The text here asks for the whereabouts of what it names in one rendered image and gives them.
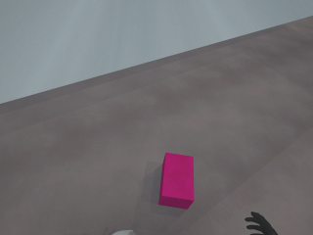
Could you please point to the carton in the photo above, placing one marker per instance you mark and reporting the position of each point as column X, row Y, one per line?
column 177, row 181

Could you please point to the right robot hand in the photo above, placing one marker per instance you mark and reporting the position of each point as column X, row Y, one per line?
column 264, row 226

